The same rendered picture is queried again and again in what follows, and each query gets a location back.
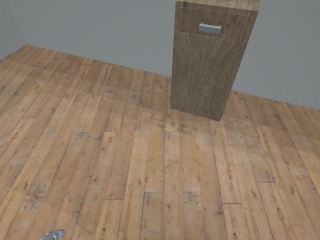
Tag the robot left hand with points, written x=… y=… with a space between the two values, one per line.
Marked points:
x=54 y=234

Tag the cabinet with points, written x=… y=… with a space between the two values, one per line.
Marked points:
x=204 y=68

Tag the drawer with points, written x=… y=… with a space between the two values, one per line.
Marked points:
x=233 y=26

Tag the handle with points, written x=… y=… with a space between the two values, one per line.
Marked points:
x=209 y=28

